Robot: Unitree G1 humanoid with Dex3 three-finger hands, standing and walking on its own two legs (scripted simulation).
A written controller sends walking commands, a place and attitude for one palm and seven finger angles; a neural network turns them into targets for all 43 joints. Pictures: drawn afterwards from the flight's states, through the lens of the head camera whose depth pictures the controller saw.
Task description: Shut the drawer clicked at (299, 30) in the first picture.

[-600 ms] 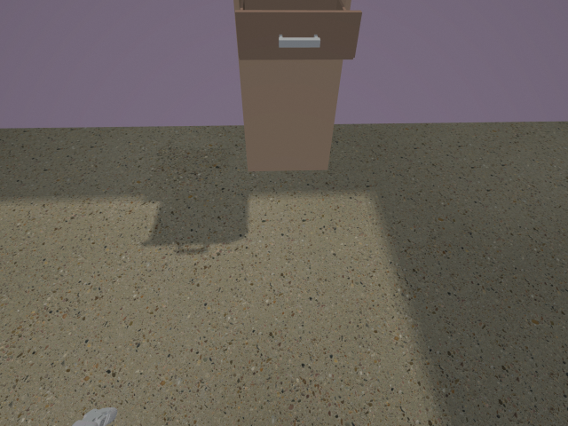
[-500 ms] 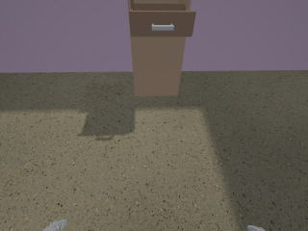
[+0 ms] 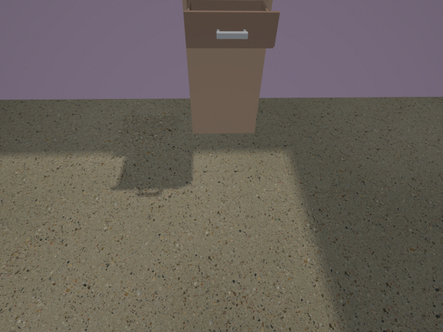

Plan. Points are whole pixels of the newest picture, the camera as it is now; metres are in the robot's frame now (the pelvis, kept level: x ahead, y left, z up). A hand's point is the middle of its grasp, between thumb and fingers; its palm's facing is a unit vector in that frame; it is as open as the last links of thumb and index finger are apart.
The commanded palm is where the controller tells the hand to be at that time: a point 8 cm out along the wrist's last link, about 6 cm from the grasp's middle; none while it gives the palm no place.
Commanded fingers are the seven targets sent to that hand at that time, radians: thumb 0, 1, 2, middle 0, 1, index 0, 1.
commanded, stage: stand and wait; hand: left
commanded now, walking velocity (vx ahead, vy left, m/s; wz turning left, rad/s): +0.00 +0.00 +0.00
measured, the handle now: (231, 33) +1.21 +0.04 +0.04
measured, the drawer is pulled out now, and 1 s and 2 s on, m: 0.29 0.29 0.29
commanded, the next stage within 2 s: look at it before walking up in 0.26 s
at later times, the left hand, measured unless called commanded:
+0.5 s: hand out of the picture +0.07 +0.24 -0.15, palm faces -0.02 -0.95 -0.32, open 7.4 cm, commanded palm none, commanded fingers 0.00 0.90 0.90 -0.20 -0.30 -0.20 -0.30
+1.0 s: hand out of the picture +0.07 +0.25 -0.15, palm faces -0.01 -0.94 -0.33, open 7.4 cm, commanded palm none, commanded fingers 0.00 0.90 0.90 -0.20 -0.30 -0.20 -0.30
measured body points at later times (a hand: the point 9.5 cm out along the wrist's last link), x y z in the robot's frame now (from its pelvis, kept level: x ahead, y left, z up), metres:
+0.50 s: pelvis -0.01 +0.00 +0.00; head -0.01 +0.00 +0.45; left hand +0.07 +0.29 -0.13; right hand +0.06 -0.30 -0.13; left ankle -0.01 +0.13 -0.74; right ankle -0.01 -0.12 -0.74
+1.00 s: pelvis +0.00 +0.00 +0.00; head +0.00 +0.00 +0.45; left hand +0.07 +0.29 -0.13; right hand +0.08 -0.29 -0.13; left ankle -0.01 +0.13 -0.74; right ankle -0.01 -0.12 -0.74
